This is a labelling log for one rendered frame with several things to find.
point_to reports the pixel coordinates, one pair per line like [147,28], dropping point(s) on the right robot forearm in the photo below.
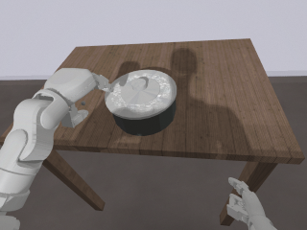
[259,222]

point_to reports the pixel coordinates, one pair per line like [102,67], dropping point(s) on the robot left upper arm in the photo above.
[9,223]

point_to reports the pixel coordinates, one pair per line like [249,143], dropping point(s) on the left robot hand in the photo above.
[72,84]

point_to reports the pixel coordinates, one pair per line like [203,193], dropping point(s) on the table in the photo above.
[226,109]

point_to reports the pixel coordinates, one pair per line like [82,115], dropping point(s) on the lid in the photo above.
[124,102]

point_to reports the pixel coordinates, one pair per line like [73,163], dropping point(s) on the left robot forearm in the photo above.
[27,145]

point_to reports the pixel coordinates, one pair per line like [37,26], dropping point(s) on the right robot hand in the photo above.
[247,206]

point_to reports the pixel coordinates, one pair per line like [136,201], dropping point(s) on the knob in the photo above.
[139,85]

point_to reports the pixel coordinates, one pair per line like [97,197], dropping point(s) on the pot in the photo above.
[148,126]

